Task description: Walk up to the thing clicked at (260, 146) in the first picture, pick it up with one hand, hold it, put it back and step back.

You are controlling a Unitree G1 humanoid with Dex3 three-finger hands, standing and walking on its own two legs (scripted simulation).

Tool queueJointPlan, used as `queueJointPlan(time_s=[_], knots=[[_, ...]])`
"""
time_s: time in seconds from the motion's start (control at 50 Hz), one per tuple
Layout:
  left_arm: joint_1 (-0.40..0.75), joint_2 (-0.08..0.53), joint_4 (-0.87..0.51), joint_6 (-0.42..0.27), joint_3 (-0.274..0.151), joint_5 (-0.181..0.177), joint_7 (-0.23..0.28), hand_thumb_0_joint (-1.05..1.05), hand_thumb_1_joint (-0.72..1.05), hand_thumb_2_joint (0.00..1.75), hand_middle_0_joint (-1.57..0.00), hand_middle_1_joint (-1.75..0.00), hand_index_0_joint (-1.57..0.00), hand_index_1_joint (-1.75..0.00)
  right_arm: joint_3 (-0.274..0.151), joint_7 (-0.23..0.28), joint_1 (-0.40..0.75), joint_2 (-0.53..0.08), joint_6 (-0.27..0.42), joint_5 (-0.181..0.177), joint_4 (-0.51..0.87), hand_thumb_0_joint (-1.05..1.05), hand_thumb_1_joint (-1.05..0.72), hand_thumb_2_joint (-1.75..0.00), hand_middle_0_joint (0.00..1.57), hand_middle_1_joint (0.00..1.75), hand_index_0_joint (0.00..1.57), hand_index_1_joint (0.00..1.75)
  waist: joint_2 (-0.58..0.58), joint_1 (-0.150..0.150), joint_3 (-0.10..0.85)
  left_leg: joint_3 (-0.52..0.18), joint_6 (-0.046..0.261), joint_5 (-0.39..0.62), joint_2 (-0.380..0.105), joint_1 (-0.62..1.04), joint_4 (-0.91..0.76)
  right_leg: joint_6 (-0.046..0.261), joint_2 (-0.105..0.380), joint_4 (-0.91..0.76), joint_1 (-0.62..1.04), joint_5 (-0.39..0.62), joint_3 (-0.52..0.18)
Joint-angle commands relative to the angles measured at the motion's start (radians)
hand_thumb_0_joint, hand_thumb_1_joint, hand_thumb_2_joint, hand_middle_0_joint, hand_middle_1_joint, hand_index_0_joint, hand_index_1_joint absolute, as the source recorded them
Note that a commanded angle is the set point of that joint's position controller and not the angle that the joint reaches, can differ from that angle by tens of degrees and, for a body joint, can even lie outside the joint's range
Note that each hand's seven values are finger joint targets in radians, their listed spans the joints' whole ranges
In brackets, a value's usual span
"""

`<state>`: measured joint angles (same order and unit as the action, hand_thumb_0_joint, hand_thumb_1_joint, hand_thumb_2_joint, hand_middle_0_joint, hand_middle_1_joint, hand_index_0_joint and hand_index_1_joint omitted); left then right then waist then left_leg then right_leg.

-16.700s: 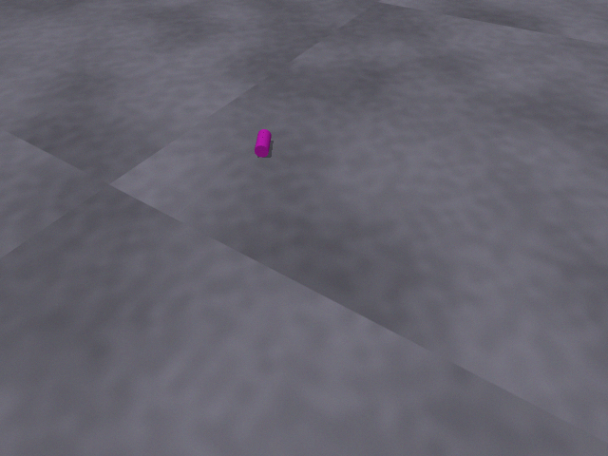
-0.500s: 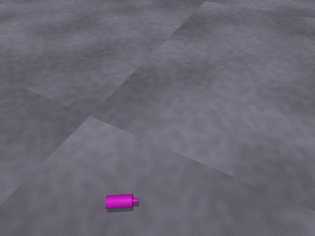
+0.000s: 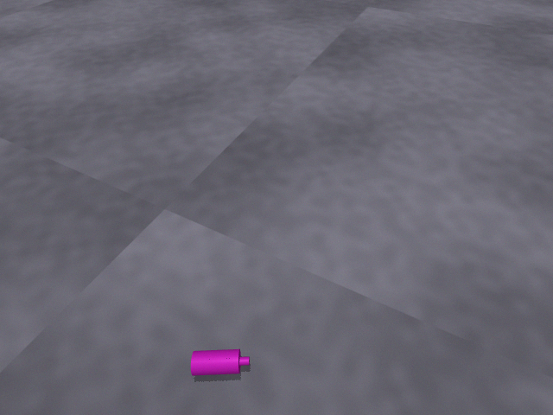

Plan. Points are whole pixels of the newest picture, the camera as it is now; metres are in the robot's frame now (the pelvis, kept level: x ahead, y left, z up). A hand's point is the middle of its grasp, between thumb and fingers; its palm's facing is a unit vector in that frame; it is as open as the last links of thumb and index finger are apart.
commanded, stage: walk up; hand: left
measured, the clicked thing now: (221, 361) +0.44 +0.22 -0.74
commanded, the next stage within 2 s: stand in 0.86 s
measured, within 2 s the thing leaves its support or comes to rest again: neither
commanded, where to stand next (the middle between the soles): +0.05 +0.00 m, yaw +1 degrees
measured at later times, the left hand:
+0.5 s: hand out of the picture +0.06 +0.26 -0.15, palm faces +0.00 -0.93 -0.37, open 7.4 cm
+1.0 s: hand out of the picture +0.05 +0.26 -0.15, palm faces +0.00 -0.94 -0.35, open 7.4 cm
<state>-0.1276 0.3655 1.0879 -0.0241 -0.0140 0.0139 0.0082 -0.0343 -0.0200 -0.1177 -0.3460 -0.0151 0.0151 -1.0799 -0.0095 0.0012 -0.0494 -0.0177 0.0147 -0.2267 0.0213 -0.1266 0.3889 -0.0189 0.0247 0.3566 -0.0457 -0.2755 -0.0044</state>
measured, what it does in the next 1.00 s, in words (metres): stands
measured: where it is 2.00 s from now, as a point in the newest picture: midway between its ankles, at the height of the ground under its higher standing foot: outside the picture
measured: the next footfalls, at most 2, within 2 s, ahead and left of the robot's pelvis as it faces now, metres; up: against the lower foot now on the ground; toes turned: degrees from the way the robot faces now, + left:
none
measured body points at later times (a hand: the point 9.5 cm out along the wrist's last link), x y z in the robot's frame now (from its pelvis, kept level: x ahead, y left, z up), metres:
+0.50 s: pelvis -0.01 +0.00 +0.00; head -0.01 +0.00 +0.45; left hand +0.06 +0.31 -0.12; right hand +0.08 -0.30 -0.13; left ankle -0.01 +0.11 -0.74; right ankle -0.05 -0.13 -0.74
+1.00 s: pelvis -0.02 +0.00 +0.00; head +0.00 +0.00 +0.45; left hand +0.05 +0.30 -0.13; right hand +0.07 -0.30 -0.13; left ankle -0.01 +0.11 -0.74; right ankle -0.05 -0.13 -0.74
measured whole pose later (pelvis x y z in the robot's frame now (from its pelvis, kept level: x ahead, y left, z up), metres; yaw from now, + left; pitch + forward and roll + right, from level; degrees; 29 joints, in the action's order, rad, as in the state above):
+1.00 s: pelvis -0.02 +0.00 +0.00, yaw +1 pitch -2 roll +0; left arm -0.13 0.35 1.11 -0.01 -0.01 0.01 0.00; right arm -0.01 -0.01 -0.11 -0.34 0.00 0.01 -1.10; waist -0.01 0.00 -0.06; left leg -0.04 0.01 -0.17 0.02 -0.13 0.34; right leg -0.02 0.03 0.30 -0.04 -0.23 0.02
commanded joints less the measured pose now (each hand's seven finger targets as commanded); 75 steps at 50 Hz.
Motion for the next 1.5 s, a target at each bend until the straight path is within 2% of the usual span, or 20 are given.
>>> queueJointPlan(time_s=[0.0, 0.06, 0.08, 0.14, 0.34, 0.38, 0.64, 0.78, 0.82, 0.84, 0.92, 0.98, 1.02, 1.06, 1.12, 1.22, 1.28, 1.34, 1.38, 1.48], knots=[[0.036, 0.214, -0.058, -0.018, -0.042, 0.004, 0.022, 0.0, 0.9, 0.9, -0.2, -0.3, -0.2, -0.3, -0.043, 0.019, 0.039, -0.214, 0.02, -0.003, 0.065, 0.0, -0.9, -0.9, 0.2, 0.3, 0.2, 0.3, 0.008, 0.0, 0.083, -0.087, 0.047, 0.37, -0.13, 0.041, -0.048, 0.043, 0.097, -0.022, 0.012, 0.341, -0.044], [0.035, 0.213, -0.055, -0.018, -0.039, -0.001, 0.023, 0.0, 0.9, 0.9, -0.2, -0.3, -0.2, -0.3, -0.04, 0.018, 0.057, -0.213, 0.019, -0.005, 0.068, 0.0, -0.9, -0.9, 0.2, 0.3, 0.2, 0.3, 0.004, 0.007, 0.078, -0.086, 0.04, 0.396, -0.125, 0.068, -0.044, 0.035, 0.095, -0.032, -0.001, 0.363, -0.04], [0.041, 0.215, -0.056, -0.018, -0.041, 0.002, 0.024, 0.0, 0.9, 0.9, -0.2, -0.3, -0.2, -0.3, -0.045, 0.018, 0.046, -0.216, 0.018, -0.004, 0.066, 0.0, -0.9, -0.9, 0.2, 0.3, 0.2, 0.3, 0.014, -0.002, 0.085, -0.082, 0.042, 0.39, -0.125, 0.064, -0.039, 0.037, 0.096, -0.032, 0.011, 0.36, -0.039], [0.03, 0.215, -0.053, -0.019, -0.041, 0.002, 0.025, 0.0, 0.9, 0.9, -0.2, -0.3, -0.2, -0.3, -0.044, 0.018, 0.051, -0.217, 0.016, -0.005, 0.063, 0.0, -0.9, -0.9, 0.2, 0.3, 0.2, 0.3, 0.009, 0.002, 0.102, -0.079, 0.043, 0.377, -0.125, 0.079, -0.042, 0.038, 0.1, -0.035, 0.016, 0.355, -0.042], [0.054, 0.214, -0.048, -0.019, -0.042, 0.007, 0.02, 0.0, 0.9, 0.9, -0.2, -0.3, -0.2, -0.3, -0.037, 0.016, 0.068, -0.212, 0.016, -0.003, 0.056, 0.0, -0.9, -0.9, 0.2, 0.3, 0.2, 0.3, -0.001, 0.002, 0.056, -0.091, 0.033, 0.243, -0.109, 0.042, -0.084, 0.04, 0.094, -0.069, -0.009, 0.24, -0.045], [0.049, 0.21, -0.043, -0.021, -0.043, 0.005, 0.018, 0.0, 0.9, 0.9, -0.2, -0.3, -0.2, -0.3, -0.035, 0.015, 0.066, -0.209, 0.017, -0.003, 0.055, 0.0, -0.9, -0.9, 0.2, 0.3, 0.2, 0.3, -0.004, 0.005, 0.067, -0.096, 0.034, 0.256, -0.115, 0.052, -0.08, 0.04, 0.094, -0.067, -0.002, 0.243, -0.043], [0.055, 0.212, -0.041, -0.018, -0.045, 0.012, 0.013, 0.0, 0.9, 0.9, -0.2, -0.3, -0.2, -0.3, -0.037, 0.017, 0.049, -0.215, 0.02, 0.001, 0.043, 0.0, -0.9, -0.9, 0.2, 0.3, 0.2, 0.3, 0.005, 0.0, 0.045, -0.115, 0.032, 0.172, -0.107, 0.001, -0.101, 0.044, 0.095, -0.086, -0.001, 0.162, -0.044], [0.044, 0.215, -0.042, -0.019, -0.048, 0.011, 0.013, 0.0, 0.9, 0.9, -0.2, -0.3, -0.2, -0.3, -0.034, 0.017, 0.034, -0.213, 0.023, -0.002, 0.043, 0.0, -0.9, -0.9, 0.2, 0.3, 0.2, 0.3, 0.013, 0.002, 0.07, -0.114, 0.038, 0.209, -0.111, 0.007, -0.086, 0.041, 0.096, -0.078, 0.019, 0.191, -0.038], [0.028, 0.213, -0.036, -0.021, -0.048, 0.007, 0.014, 0.0, 0.9, 0.9, -0.2, -0.3, -0.2, -0.3, -0.031, 0.016, 0.042, -0.208, 0.023, -0.002, 0.048, 0.0, -0.9, -0.9, 0.2, 0.3, 0.2, 0.3, 0.012, 0.01, 0.073, -0.11, 0.035, 0.247, -0.105, 0.027, -0.068, 0.04, 0.099, -0.079, 0.007, 0.22, -0.04], [0.036, 0.194, -0.033, -0.012, -0.035, -0.005, 0.012, 0.0, 0.9, 0.9, -0.2, -0.3, -0.2, -0.3, -0.019, 0.025, 0.037, -0.2, 0.035, -0.009, 0.044, 0.0, -0.9, -0.9, 0.2, 0.3, 0.2, 0.3, 0.049, -0.011, 0.033, -0.123, 0.022, 0.311, -0.134, 0.03, -0.086, 0.036, 0.114, -0.088, -0.041, 0.251, -0.054], [0.024, 0.19, -0.038, -0.005, -0.034, -0.005, 0.011, 0.0, 0.9, 0.9, -0.2, -0.3, -0.2, -0.3, -0.019, 0.033, 0.029, -0.221, 0.042, -0.008, 0.032, 0.0, -0.9, -0.9, 0.2, 0.3, 0.2, 0.3, 0.01, -0.004, 0.065, -0.119, 0.021, 0.351, -0.139, 0.049, -0.073, 0.034, 0.115, -0.09, -0.013, 0.267, -0.05], [0.018, 0.197, -0.034, -0.005, -0.033, -0.004, 0.009, 0.0, 0.9, 0.9, -0.2, -0.3, -0.2, -0.3, -0.013, 0.031, 0.036, -0.212, 0.043, -0.01, 0.033, 0.0, -0.9, -0.9, 0.2, 0.3, 0.2, 0.3, 0.011, -0.004, 0.076, -0.117, 0.015, 0.304, -0.137, 0.048, -0.083, 0.032, 0.111, -0.099, -0.008, 0.229, -0.049], [0.023, 0.201, -0.036, -0.007, -0.033, -0.004, 0.007, 0.0, 0.9, 0.9, -0.2, -0.3, -0.2, -0.3, -0.011, 0.031, 0.038, -0.212, 0.044, -0.01, 0.032, 0.0, -0.9, -0.9, 0.2, 0.3, 0.2, 0.3, 0.012, -0.006, 0.089, -0.112, 0.013, 0.319, -0.138, 0.057, -0.077, 0.033, 0.113, -0.098, -0.003, 0.251, -0.054], [0.023, 0.194, -0.036, -0.006, -0.03, -0.002, 0.007, 0.0, 0.9, 0.9, -0.2, -0.3, -0.2, -0.3, -0.008, 0.031, 0.047, -0.215, 0.044, -0.01, 0.032, 0.0, -0.9, -0.9, 0.2, 0.3, 0.2, 0.3, 0.003, -0.003, 0.086, -0.112, 0.013, 0.291, -0.138, 0.045, -0.079, 0.033, 0.114, -0.103, 0.001, 0.238, -0.055], [0.025, 0.199, -0.033, -0.008, -0.031, -0.003, 0.006, 0.0, 0.9, 0.9, -0.2, -0.3, -0.2, -0.3, -0.003, 0.031, 0.035, -0.212, 0.046, -0.011, 0.028, 0.0, -0.9, -0.9, 0.2, 0.3, 0.2, 0.3, -0.001, -0.009, 0.084, -0.11, 0.013, 0.301, -0.139, 0.039, -0.083, 0.031, 0.117, -0.105, 0.008, 0.257, -0.061], [0.021, 0.193, -0.031, -0.004, -0.031, -0.004, 0.003, 0.0, 0.9, 0.9, -0.2, -0.3, -0.2, -0.3, -0.002, 0.034, 0.038, -0.218, 0.049, -0.011, 0.025, 0.0, -0.9, -0.9, 0.2, 0.3, 0.2, 0.3, -0.014, -0.001, 0.091, -0.108, 0.013, 0.333, -0.143, 0.04, -0.083, 0.033, 0.116, -0.099, 0.018, 0.265, -0.059], [0.019, 0.189, -0.027, -0.001, -0.03, -0.001, 0.002, 0.0, 0.9, 0.9, -0.2, -0.3, -0.2, -0.3, -0.002, 0.034, 0.044, -0.222, 0.05, -0.011, 0.022, 0.0, -0.9, -0.9, 0.2, 0.3, 0.2, 0.3, -0.01, 0.0, 0.056, -0.113, 0.01, 0.254, -0.14, 0.025, -0.1, 0.034, 0.11, -0.109, -0.013, 0.184, -0.057], [0.022, 0.189, -0.029, 0.0, -0.032, -0.001, 0.0, 0.0, 0.9, 0.9, -0.2, -0.3, -0.2, -0.3, -0.002, 0.034, 0.043, -0.222, 0.049, -0.009, 0.02, 0.0, -0.9, -0.9, 0.2, 0.3, 0.2, 0.3, 0.002, 0.001, 0.045, -0.116, 0.012, 0.225, -0.14, 0.02, -0.107, 0.038, 0.11, -0.112, -0.027, 0.155, -0.059], [0.012, 0.187, -0.025, 0.001, -0.031, -0.001, -0.002, 0.0, 0.9, 0.9, -0.2, -0.3, -0.2, -0.3, -0.003, 0.033, 0.04, -0.226, 0.049, -0.009, 0.017, 0.0, -0.9, -0.9, 0.2, 0.3, 0.2, 0.3, -0.002, -0.001, 0.031, -0.118, 0.012, 0.155, -0.136, 0.012, -0.119, 0.038, 0.106, -0.122, -0.044, 0.117, -0.061], [0.013, 0.191, -0.023, 0.0, -0.033, 0.001, -0.001, 0.0, 0.9, 0.9, -0.2, -0.3, -0.2, -0.3, -0.003, 0.03, 0.039, -0.222, 0.048, -0.007, 0.017, 0.0, -0.9, -0.9, 0.2, 0.3, 0.2, 0.3, 0.014, -0.003, 0.02, -0.126, 0.014, 0.112, -0.134, 0.003, -0.127, 0.038, 0.103, -0.124, -0.062, 0.09, -0.063]])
